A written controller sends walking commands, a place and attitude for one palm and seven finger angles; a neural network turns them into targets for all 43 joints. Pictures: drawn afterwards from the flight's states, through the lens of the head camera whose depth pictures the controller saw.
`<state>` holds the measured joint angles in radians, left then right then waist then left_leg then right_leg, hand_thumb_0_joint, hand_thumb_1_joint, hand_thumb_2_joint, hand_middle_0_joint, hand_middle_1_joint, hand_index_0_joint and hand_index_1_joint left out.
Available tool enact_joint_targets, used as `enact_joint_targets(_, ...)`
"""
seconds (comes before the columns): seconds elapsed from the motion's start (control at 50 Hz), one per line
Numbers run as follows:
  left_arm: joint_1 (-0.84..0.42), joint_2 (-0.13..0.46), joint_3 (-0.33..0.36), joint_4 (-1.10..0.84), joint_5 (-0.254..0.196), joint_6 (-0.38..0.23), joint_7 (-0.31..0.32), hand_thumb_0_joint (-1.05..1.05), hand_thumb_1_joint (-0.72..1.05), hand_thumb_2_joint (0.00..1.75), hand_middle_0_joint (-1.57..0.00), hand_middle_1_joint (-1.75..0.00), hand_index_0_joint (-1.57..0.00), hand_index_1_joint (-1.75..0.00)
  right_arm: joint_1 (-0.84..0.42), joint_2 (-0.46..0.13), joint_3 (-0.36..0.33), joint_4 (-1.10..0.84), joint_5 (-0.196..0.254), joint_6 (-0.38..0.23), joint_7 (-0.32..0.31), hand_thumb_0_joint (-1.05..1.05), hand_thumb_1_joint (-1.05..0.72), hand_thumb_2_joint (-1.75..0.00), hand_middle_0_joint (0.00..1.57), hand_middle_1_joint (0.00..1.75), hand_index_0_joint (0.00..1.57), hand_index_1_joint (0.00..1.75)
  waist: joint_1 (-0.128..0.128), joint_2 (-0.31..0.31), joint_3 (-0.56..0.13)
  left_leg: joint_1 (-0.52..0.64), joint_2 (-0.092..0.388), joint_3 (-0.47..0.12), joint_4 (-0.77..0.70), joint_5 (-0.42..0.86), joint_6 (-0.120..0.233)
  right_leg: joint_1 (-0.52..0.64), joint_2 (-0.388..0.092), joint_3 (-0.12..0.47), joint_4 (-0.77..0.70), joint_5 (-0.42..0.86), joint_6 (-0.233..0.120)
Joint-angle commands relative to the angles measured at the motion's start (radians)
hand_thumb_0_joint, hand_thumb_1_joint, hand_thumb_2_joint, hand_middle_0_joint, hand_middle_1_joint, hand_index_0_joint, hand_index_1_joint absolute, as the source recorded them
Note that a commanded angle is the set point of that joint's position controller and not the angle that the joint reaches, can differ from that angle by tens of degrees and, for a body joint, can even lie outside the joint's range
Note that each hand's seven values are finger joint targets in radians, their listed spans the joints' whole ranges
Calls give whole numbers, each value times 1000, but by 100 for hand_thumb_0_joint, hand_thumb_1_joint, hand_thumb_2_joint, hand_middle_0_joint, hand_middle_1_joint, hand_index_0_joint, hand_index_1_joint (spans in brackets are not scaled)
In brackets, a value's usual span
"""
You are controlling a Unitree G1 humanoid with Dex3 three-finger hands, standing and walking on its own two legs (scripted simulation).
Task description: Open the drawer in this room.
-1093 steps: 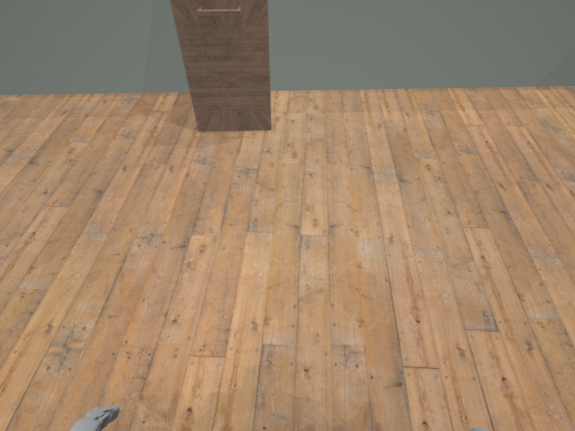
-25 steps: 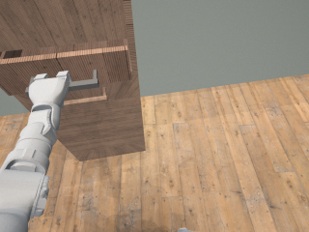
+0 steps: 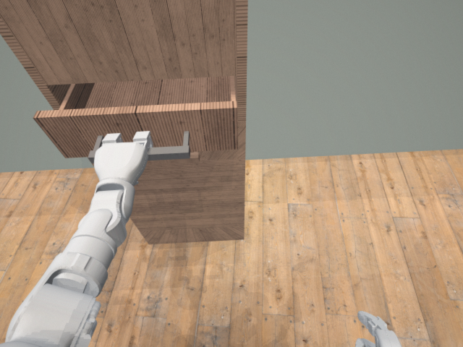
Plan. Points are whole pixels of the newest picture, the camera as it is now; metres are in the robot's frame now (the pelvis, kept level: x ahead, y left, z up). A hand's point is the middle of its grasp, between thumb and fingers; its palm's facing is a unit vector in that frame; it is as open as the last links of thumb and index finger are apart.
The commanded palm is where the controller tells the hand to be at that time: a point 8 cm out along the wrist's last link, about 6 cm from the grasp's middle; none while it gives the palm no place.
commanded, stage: pull the drawer open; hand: left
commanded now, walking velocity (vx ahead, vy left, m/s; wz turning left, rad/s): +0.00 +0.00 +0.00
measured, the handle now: (141, 146) +0.47 +0.22 +0.05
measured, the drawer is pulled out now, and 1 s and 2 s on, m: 0.09 0.27 0.30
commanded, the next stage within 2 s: open the thumb to release the handle in 1.60 s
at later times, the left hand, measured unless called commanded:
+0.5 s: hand (129, 202) +0.36 +0.22 +0.03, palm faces +0.03 -0.04 -1.00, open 5.6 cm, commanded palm +0.30 +0.21 +0.08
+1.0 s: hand (117, 269) +0.23 +0.20 +0.03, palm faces +0.03 -0.10 -1.00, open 5.6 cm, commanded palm +0.19 +0.20 +0.08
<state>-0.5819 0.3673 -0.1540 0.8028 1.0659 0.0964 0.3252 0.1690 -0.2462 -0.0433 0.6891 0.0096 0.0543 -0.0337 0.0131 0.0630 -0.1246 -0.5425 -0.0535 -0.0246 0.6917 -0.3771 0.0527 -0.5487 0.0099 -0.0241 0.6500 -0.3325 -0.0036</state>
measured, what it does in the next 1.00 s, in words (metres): stands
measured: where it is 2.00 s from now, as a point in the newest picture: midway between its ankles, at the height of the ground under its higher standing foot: outside the picture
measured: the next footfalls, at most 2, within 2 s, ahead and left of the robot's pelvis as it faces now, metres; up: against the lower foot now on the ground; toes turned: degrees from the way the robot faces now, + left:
none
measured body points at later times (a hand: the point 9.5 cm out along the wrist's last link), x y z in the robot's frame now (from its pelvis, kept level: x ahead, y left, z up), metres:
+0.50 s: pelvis +0.01 -0.01 +0.00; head +0.05 -0.04 +0.45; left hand +0.35 +0.22 +0.08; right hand +0.10 -0.28 -0.13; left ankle -0.03 +0.08 -0.72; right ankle -0.02 -0.12 -0.72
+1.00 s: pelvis +0.01 -0.02 +0.00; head +0.03 -0.05 +0.45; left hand +0.23 +0.20 +0.08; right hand +0.24 -0.22 -0.08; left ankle -0.03 +0.08 -0.72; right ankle -0.02 -0.12 -0.72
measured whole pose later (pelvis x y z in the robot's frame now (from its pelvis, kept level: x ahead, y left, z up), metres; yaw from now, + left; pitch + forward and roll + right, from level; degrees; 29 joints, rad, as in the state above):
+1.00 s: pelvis +0.01 -0.02 +0.00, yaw -2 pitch +6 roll +0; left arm 0.32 0.32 -0.13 -0.08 1.05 0.14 0.31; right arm 0.06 -0.21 0.01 0.60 -0.01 0.03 0.01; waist 0.10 0.07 -0.10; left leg -0.35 -0.03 0.00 0.64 -0.40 0.03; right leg -0.39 0.03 0.00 0.65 -0.37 -0.03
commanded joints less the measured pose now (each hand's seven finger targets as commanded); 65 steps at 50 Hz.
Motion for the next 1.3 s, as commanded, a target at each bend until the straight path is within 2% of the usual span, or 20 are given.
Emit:
enact_joint_targets(0.0,-433,172,63,-101,0,-32,0,0,90,90,-40,-135,-40,-135,118,-135,-41,-64,-5,-4,-22,0,-90,-90,20,30,20,30,-79,-85,-287,224,34,-4,-48,495,-42,97,29,-16,-33,326,-36)
enact_joint_targets(0.04,-453,177,63,-105,6,-59,-2,0,90,90,-40,-135,-40,-135,115,-132,-39,-74,-6,-8,-26,0,-90,-90,20,30,20,30,-77,-75,-297,210,29,-1,-48,459,-32,103,26,-8,-31,318,-37)
enact_joint_targets(0.1,-326,149,67,-153,0,-90,-5,0,90,90,-40,-135,-40,-135,108,-123,-43,-101,-8,-12,-17,0,-90,-90,20,30,20,30,-38,-27,-340,234,30,3,-35,530,-35,124,29,-5,-22,347,-41)
enact_joint_targets(0.12,-276,159,83,-164,-1,-96,-6,0,90,90,-40,-135,-40,-135,108,-126,-45,-108,-9,-11,-13,0,-90,-90,20,30,20,30,-28,-28,-360,231,30,0,-32,550,-36,143,31,-2,-21,354,-43)
enact_joint_targets(0.16,-211,105,49,-220,-18,-106,-8,0,90,90,-40,-135,-40,-135,99,-121,-47,-122,-4,-13,-6,0,-90,-90,20,30,20,30,-24,-38,-356,228,34,4,-32,543,-31,146,32,-1,-22,360,-40)
enact_joint_targets(0.18,-150,129,76,-236,-19,-106,-5,0,90,90,-40,-135,-40,-135,96,-122,-50,-125,-3,-13,-4,0,-90,-90,20,30,20,30,-14,-50,-358,222,36,7,-33,552,-29,164,33,3,-22,373,-40)
enact_joint_targets(0.24,2,100,66,-361,-44,-93,-2,0,90,90,-40,-135,-40,-135,73,-121,-52,-149,3,-18,10,0,-90,-90,20,30,20,30,7,-46,-375,225,37,8,-38,600,-26,212,33,9,-22,415,-39)
enact_joint_targets(0.26,45,135,102,-394,-49,-87,2,0,90,90,-40,-135,-40,-135,69,-127,-54,-147,6,-18,11,0,-90,-90,20,30,20,30,12,-65,-363,221,42,5,-45,608,-28,222,35,10,-22,423,-39)
enact_joint_targets(0.34,172,113,89,-531,-55,-45,11,0,90,90,-40,-135,-40,-135,31,-130,-54,-155,11,-26,17,0,-90,-90,20,30,20,30,9,-77,-312,227,48,5,-65,609,-26,231,36,11,-36,421,-35)
enact_joint_targets(0.42,313,137,115,-666,-59,2,20,0,90,90,-40,-135,-40,-135,-9,-135,-52,-162,8,-34,20,0,-90,-90,20,30,20,30,26,-33,-308,261,53,4,-80,661,-38,257,33,14,-40,439,-38)
enact_joint_targets(0.44,346,112,94,-706,-61,12,20,0,90,90,-40,-135,-40,-135,-17,-128,-49,-166,8,-37,22,0,-90,-90,20,30,20,30,27,-18,-302,274,53,3,-79,672,-38,254,31,12,-36,447,-36)
enact_joint_targets(0.6,549,96,99,-868,-53,63,14,0,90,90,-40,-135,-40,-135,-105,-114,-26,-191,-1,-47,24,0,-90,-90,20,30,20,30,43,-47,-220,290,54,2,-99,645,-49,252,30,7,-42,424,-35)
enact_joint_targets(0.68,691,74,98,-943,-49,63,14,0,90,90,-40,-135,-40,-135,-135,-95,-16,-205,-6,-52,28,0,-90,-90,20,30,20,30,63,-44,-213,312,51,6,-93,675,-55,266,29,6,-37,445,-35)
enact_joint_targets(0.78,716,81,100,-1002,-23,54,20,0,90,90,-40,-135,-40,-135,-166,-84,-1,-207,-17,-49,30,0,-90,-90,20,30,20,30,63,-56,-178,313,41,9,-95,619,-55,254,34,17,-42,423,-37)
enact_joint_targets(0.84,802,46,73,-1055,-19,43,20,0,90,90,-40,-135,-40,-135,-176,-71,5,-218,-20,-54,38,0,-90,-90,20,30,20,30,74,-37,-178,325,41,7,-90,636,-58,257,34,18,-37,424,-39)
enact_joint_targets(0.94,884,56,78,-1125,-16,26,21,0,90,90,-40,-135,-40,-135,-196,-66,16,-229,-29,-60,45,0,-90,-90,20,30,20,30,78,-45,-147,301,33,9,-85,575,-49,261,33,33,-36,422,-39)
enact_joint_targets(1.02,1038,79,116,-1169,-29,4,25,0,90,90,-40,-135,-40,-135,-205,-64,19,-239,-30,-68,51,0,-90,-90,20,30,20,30,96,-58,-149,281,30,10,-78,572,-48,283,34,53,-28,456,-40)
enact_joint_targets(1.08,1110,51,96,-1199,-33,-11,28,0,90,90,-40,-135,-40,-135,-206,-62,19,-242,-33,-70,58,0,-90,-90,20,30,20,30,96,-73,-128,252,29,12,-70,521,-41,265,30,52,-17,435,-37)
enact_joint_targets(1.18,1243,67,129,-1241,-43,-29,50,0,90,90,-40,-135,-40,-135,-204,-67,16,-253,-34,-76,63,0,-90,-90,20,30,20,30,104,-85,-115,218,30,16,-53,473,-36,253,27,66,-7,422,-36)
enact_joint_targets(1.28,1307,92,174,-1254,-52,-32,75,0,90,90,-40,-135,-40,-135,-208,-76,15,-254,-33,-73,66,0,-90,-90,20,30,20,30,106,-46,-118,180,30,18,-41,460,-38,245,26,81,13,440,-40)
